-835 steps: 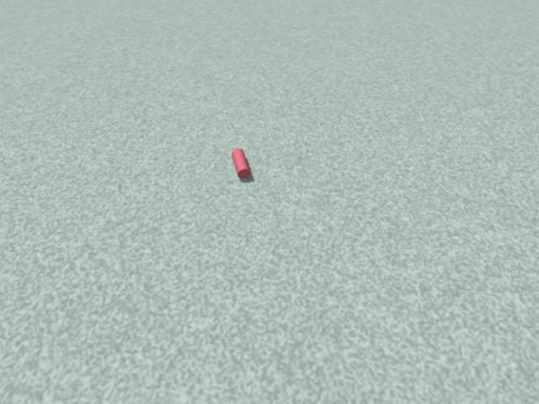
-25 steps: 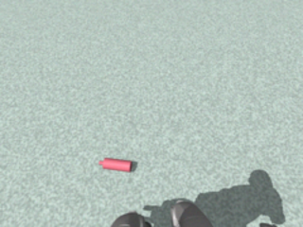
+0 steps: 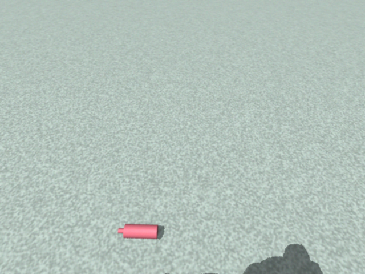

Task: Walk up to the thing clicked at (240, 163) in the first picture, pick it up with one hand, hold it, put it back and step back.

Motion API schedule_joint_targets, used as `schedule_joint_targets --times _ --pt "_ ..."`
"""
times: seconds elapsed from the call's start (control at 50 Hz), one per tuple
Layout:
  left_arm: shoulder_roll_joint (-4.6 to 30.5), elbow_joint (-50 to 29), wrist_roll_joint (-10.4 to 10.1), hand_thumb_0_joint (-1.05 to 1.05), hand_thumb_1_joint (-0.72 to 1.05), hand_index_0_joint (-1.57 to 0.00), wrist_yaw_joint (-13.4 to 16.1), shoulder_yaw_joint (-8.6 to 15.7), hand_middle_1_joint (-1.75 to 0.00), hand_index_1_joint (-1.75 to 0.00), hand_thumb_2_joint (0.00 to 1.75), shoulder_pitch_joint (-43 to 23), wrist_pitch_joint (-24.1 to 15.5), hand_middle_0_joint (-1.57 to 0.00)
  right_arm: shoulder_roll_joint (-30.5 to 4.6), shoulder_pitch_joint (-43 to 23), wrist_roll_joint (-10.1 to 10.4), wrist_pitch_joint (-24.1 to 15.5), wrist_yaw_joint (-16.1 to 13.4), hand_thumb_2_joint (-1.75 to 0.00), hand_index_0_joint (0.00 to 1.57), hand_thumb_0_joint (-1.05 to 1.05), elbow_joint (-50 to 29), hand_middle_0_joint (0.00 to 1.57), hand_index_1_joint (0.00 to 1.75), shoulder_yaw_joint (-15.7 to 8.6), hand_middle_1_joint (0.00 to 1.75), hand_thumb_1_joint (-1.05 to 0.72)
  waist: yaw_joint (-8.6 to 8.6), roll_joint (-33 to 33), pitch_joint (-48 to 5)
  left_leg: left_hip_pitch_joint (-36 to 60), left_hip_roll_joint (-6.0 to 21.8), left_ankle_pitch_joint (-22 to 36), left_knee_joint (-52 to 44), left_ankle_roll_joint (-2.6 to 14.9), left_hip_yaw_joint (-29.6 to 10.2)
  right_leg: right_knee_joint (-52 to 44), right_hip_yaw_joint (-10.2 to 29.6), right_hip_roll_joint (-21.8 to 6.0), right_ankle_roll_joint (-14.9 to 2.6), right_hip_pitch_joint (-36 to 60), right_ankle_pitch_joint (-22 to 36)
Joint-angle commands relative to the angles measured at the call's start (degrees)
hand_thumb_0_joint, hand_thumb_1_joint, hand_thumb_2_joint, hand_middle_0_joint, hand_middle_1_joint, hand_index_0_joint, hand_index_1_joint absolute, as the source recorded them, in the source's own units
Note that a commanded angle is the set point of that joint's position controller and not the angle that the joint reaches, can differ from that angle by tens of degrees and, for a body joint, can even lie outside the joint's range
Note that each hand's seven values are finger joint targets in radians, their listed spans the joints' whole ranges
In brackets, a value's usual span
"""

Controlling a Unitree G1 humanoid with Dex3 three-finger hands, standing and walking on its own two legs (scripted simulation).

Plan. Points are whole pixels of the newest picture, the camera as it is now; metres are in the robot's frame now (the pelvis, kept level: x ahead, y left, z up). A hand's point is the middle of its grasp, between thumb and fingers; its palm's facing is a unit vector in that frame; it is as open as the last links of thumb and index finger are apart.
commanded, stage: walk up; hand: left
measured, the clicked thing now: (138, 231) +0.51 +0.23 -0.73
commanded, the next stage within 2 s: none
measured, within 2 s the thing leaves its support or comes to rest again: neither
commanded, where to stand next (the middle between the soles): +0.12 -0.09 m, yaw +1 degrees
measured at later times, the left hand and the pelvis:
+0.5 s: hand out of the picture +0.16 +0.20 -0.17, palm faces -0.03 -0.93 -0.37, open 7.4 cm; pelvis +0.05 -0.08 -0.03, yaw -1 degrees
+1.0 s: hand out of the picture +0.13 +0.16 -0.16, palm faces +0.03 -0.88 -0.47, open 7.4 cm; pelvis +0.07 -0.13 -0.02, yaw +2 degrees
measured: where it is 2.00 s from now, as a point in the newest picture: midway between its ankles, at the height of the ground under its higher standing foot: outside the picture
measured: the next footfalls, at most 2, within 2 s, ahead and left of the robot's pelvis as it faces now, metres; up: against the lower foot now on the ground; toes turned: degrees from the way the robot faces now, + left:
left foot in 0.02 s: +0.02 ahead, +0.19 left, +0.00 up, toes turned +2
right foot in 0.38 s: +0.10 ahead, -0.24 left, +0.00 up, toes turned +2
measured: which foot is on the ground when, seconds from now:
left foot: up 0.00-0.00, down 0.02-0.42, up 0.44-0.68, down 0.70-0.96, up 0.98-1.00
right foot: down 0.00-0.02, up 0.04-0.36, down 0.38-1.00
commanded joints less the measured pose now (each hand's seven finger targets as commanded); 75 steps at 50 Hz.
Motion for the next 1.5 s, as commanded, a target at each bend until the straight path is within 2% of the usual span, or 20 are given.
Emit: schedule_joint_targets --times 0.0,0.06,0.12,0.2,0.28,0.36,0.38,0.4,0.42,0.5,0.64,0.68,0.74,0.9,0.98,1.04,1.22,1.3,1.38,1.48 --pt "6.99 -6.62 0.13 0.0 0.9 -0.2 -2.88 1.39 -0.3 -0.3 0.9 1.28 0.51 -0.2 -13.16 8.16 -2.54 -2.96 -5.43 -0.9 0.2 0.0 2.65 0.2 0.3 -5.44 0.3 -0.9 -1.88 13.72 7.08 12.33 -2.88 7.49 -22.65 -2.72 1.76 23.42 -1.03 2.35 -2.8 -16.48 -11.1" --pt "11.33 -11.33 0.76 0.0 0.9 -0.2 -3.63 2.17 -0.3 -0.3 0.9 -6.87 2.04 -0.2 -26.8 0.65 -1.07 -4.5 -6.65 -0.9 0.2 0.0 -1.76 0.2 0.3 -6.97 0.3 -0.9 -0.31 13.87 13.6 -2.89 28.78 -27.54 -39.73 17.36 -50.28 39.8 11.72 -0.25 0.53 -32.54 -8.38" --pt "12.98 -8.58 -1.44 0.0 0.9 -0.2 -3.78 4.23 -0.3 -0.3 0.9 -6.67 1.05 -0.2 -19.75 0.78 -2.29 -5.64 -7.44 -0.9 0.2 0.0 0.2 0.2 0.3 -4.64 0.3 -0.9 1.5 6.85 13.18 1.97 15.66 2.76 -23.79 13.54 -20.19 34.61 12.95 -0.7 2.26 -30.96 0.57" --pt "11.12 -11.02 -1.68 0.0 0.9 -0.2 -5.23 4.48 -0.3 -0.3 0.9 -7.61 2.31 -0.2 -19.25 3.27 -1.54 -5.91 -8.2 -0.9 0.2 0.0 0.24 0.2 0.3 -4.39 0.3 -0.9 0.85 12.66 8.7 0.99 13.36 26.54 -17.9 12.17 -9.1 27.15 7.22 -0.92 3.58 -21.73 -1.02" --pt "10.51 -13.85 -1.41 0.0 0.9 -0.2 -5.86 4.8 -0.3 -0.3 0.9 -10.63 2.46 -0.2 -20.53 2.48 -1.97 -5.39 -8.96 -0.9 0.2 0.0 -1.02 0.2 0.3 -4.67 0.3 -0.9 0.75 14.32 4.09 -1.17 12.83 27.47 -13.47 11.83 -4.75 16.63 2.17 -1.09 2.31 -13.86 -1.39" --pt "11.73 -7.09 -1.76 0.0 0.9 -0.2 -4.15 6.44 -0.3 -0.3 0.9 5.15 1.69 -0.2 -14.46 0.22 -2.18 -3.6 -8.43 -0.9 0.2 0.0 -1.42 0.2 0.3 -1.91 0.3 -0.9 8.55 0.36 -3.71 -13.07 3.43 19.47 11.07 6.63 4.04 3.93 -4.52 5.77 1.22 11.01 2.21" --pt "15.77 -6.63 -0.96 0.0 0.9 -0.2 -3.26 7.6 -0.3 -0.3 0.9 10.28 1.18 -0.2 -10.29 1.86 -1.41 -3.47 -8.61 -0.9 0.2 0.0 -1.93 0.2 0.3 -0.38 0.3 -0.9 11.92 -13.15 -4.42 -20.81 -2.73 5.13 26.65 4.62 2.78 -1.16 8.33 -0.65 -1.4 12.94 2.89" --pt "18.75 -8.29 -1.54 0.0 0.9 -0.2 -2.69 7.18 -0.3 -0.3 0.9 7.87 0.74 -0.2 -9.48 1.63 0.08 -3.32 -9.11 -0.9 0.2 0.0 -3.45 0.2 0.3 -0.17 0.3 -0.9 9.17 -20.56 -4.81 -27.94 -9.4 -14.54 30.11 3.92 0.02 -12.06 32.2 -11.97 -8.2 10.78 6.17" --pt "18.99 -10.05 -1.98 0.0 0.9 -0.2 -2.52 6.72 -0.3 -0.3 0.9 1.14 0.68 -0.2 -11.68 0.99 -0.48 -2.75 -9.68 -0.9 0.2 0.0 -2.17 0.2 0.3 -1.1 0.3 -0.9 5.94 -15.31 -3.22 -24.43 -6.02 -16.37 34.84 4.3 -1.78 -16.44 37.53 -15.59 -13.4 4.74 -0.3" --pt "11.47 -10.82 -2.0 0.0 0.9 -0.2 -1.17 3.56 -0.3 -0.3 0.9 -6.51 -0.35 -0.2 -11.25 4.75 0.73 -2.59 -7.69 -0.9 0.2 0.0 3.22 0.2 0.3 -0.19 0.3 -0.9 0.64 -6.51 0.84 -15.73 -1.88 -7.31 24.93 4.68 0.27 -5.0 14.9 -6.96 -9.94 -7.56 5.11" --pt "11.89 -7.18 -4.66 0.0 0.9 -0.2 1.01 0.51 -0.3 -0.3 0.9 -7.13 -2.41 -0.2 -8.61 -0.53 -0.74 -1.39 -4.67 -0.9 0.2 0.0 1.73 0.2 0.3 0.23 0.3 -0.9 -1.46 -5.89 -1.84 -1.31 -4.0 6.06 -1.12 4.44 3.23 5.34 12.9 -11.09 -9.7 -12.3 33.61" --pt "9.02 -7.5 -5.33 0.0 0.9 -0.2 1.53 -0.64 -0.3 -0.3 0.9 -5.18 -2.31 -0.2 -12.74 -2.89 -2.43 -1.25 -4.54 -0.9 0.2 0.0 0.09 0.2 0.3 -1.05 0.3 -0.9 -0.85 4.44 -2.82 2.98 1.6 21.34 -9.1 6.83 -7.82 12.23 8.63 -6.5 -4.24 -16.95 25.01" --pt "9.43 -4.75 -5.11 0.0 0.9 -0.2 3.0 -0.51 -0.3 -0.3 0.9 -2.96 -1.75 -0.2 -16.7 -11.99 -1.59 -0.54 -3.29 -0.9 0.2 0.0 -2.85 0.2 0.3 -2.04 0.3 -0.9 0.34 15.95 -3.38 -4.16 17.36 25.57 -17.06 21.44 -26.29 28.7 1.46 3.14 1.12 -12.86 -16.38" --pt "8.23 -0.69 -3.93 0.0 0.9 -0.2 3.31 0.27 -0.3 -0.3 0.9 2.48 -5.4 -0.2 -9.55 -16.39 -1.05 2.53 -2.46 -0.9 0.2 0.0 -4.1 0.2 0.3 -0.42 0.3 -0.9 3.49 6.44 -7.3 -0.73 2.48 29.77 3.48 9.69 -4.53 -7.08 -0.19 3.18 2.33 0.14 8.36" --pt "17.79 -2.79 -2.44 0.0 0.9 -0.2 4.76 2.26 -0.3 -0.3 0.9 0.15 -6.7 -0.2 -8.68 -20.24 -1.58 3.18 -3.18 -0.9 0.2 0.0 -5.35 0.2 0.3 -0.5 0.3 -0.9 3.77 -6.04 -1.98 -20.68 -2.55 -12.33 16.37 3.89 -6.87 -6.56 29.77 -21.3 -13.74 4.13 39.12" --pt "13.57 -3.2 -2.49 0.0 0.9 -0.2 4.8 1.09 -0.3 -0.3 0.9 -2.54 -7.04 -0.2 -8.09 -17.35 -0.78 2.99 -2.01 -0.9 0.2 0.0 -2.78 0.2 0.3 -1.27 0.3 -0.9 0.81 -3.18 -0.06 -19.11 -5.41 -5.03 16.76 3.32 -5.2 -2.23 13.67 -11.58 -7.2 5.78 42.95" --pt "11.47 -4.87 -2.72 0.0 0.9 -0.2 2.35 -0.04 -0.3 -0.3 0.9 -5.74 -5.37 -0.2 -6.26 -12.88 -0.62 0.67 -1.84 -0.9 0.2 0.0 3.22 0.2 0.3 -0.84 0.3 -0.9 -0.81 -9.0 -3.11 4.94 -6.34 9.82 -15.18 2.33 5.19 3.95 3.05 -5.04 -3.3 -4.14 22.87" --pt "9.17 -1.82 -3.55 0.0 0.9 -0.2 2.67 -1.18 -0.3 -0.3 0.9 -2.94 -4.39 -0.2 -14.86 -17.81 -0.82 -0.14 -2.0 -0.9 0.2 0.0 3.03 0.2 0.3 -1.6 0.3 -0.9 0.44 11.15 -4.9 0.41 13.66 6.01 -21.43 16.55 -24.14 12.12 0.55 2.18 2.16 -6.66 -12.11" --pt "11.87 1.17 -2.95 0.0 0.9 -0.2 1.8 -0.61 -0.3 -0.3 0.9 -1.84 -5.87 -0.2 -6.73 -22.8 -0.13 0.76 -1.71 -0.9 0.2 0.0 3.26 0.2 0.3 1.6 0.3 -0.9 2.96 3.77 0.08 -6.94 -2.26 8.53 -9.47 3.76 -2.98 -9.56 10.55 -3.47 -0.75 -0.12 6.36" --pt "8.18 2.34 -3.47 0.0 0.9 -0.2 1.04 -2.43 -0.3 -0.3 0.9 -8.18 -4.87 -0.2 -8.84 -21.52 -0.74 0.24 -1.27 -0.9 0.2 0.0 7.74 0.2 0.3 1.36 0.3 -0.9 1.3 7.39 2.47 -2.22 3.71 -4.26 -22.89 6.12 -11.4 -6.6 1.7 2.34 1.2 -4.74 -0.82"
